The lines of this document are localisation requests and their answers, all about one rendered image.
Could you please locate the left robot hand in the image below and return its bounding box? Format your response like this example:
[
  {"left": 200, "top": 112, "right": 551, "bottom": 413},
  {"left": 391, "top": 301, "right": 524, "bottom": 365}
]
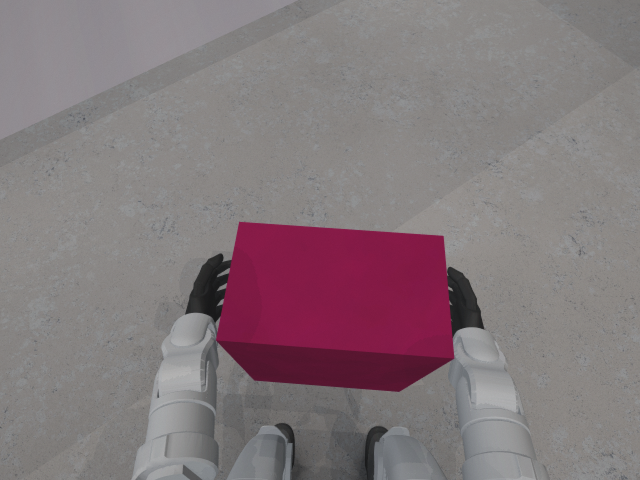
[{"left": 185, "top": 253, "right": 232, "bottom": 323}]

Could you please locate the robot right thigh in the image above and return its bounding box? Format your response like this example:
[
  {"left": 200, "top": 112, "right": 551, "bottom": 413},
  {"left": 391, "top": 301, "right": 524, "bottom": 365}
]
[{"left": 374, "top": 435, "right": 448, "bottom": 480}]

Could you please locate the right robot hand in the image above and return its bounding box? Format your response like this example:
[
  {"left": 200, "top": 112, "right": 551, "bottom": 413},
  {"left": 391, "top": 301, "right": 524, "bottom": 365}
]
[{"left": 447, "top": 267, "right": 484, "bottom": 337}]

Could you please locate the left robot forearm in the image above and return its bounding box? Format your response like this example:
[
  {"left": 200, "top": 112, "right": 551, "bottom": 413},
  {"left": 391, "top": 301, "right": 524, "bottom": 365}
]
[{"left": 131, "top": 313, "right": 219, "bottom": 480}]

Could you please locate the robot right foot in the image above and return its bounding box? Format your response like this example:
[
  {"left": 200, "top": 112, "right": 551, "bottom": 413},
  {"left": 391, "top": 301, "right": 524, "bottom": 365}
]
[{"left": 365, "top": 426, "right": 388, "bottom": 480}]

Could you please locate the carton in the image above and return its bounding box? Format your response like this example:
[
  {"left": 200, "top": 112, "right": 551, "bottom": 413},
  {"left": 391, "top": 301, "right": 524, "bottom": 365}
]
[{"left": 216, "top": 222, "right": 454, "bottom": 392}]

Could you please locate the right robot forearm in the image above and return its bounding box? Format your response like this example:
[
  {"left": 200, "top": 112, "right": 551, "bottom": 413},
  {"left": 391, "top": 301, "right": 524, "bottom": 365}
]
[{"left": 448, "top": 327, "right": 550, "bottom": 480}]

